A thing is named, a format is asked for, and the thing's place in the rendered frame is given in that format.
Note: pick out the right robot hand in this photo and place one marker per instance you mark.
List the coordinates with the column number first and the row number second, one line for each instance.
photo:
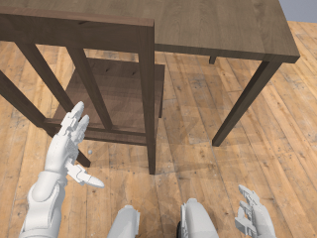
column 259, row 221

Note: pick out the chair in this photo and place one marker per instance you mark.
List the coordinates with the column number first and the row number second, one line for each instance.
column 123, row 99

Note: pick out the left robot hand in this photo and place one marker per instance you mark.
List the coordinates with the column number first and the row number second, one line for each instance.
column 65, row 143

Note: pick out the left robot forearm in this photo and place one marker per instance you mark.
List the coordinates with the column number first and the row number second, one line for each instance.
column 45, row 198

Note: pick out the right robot thigh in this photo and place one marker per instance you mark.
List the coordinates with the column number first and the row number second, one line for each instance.
column 194, row 218

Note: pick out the robot thigh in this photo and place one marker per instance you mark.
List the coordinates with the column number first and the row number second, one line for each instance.
column 126, row 224
column 194, row 218

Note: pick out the table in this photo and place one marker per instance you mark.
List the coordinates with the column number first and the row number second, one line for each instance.
column 234, row 29

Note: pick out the left robot thigh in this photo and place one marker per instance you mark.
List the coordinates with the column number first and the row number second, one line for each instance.
column 126, row 224

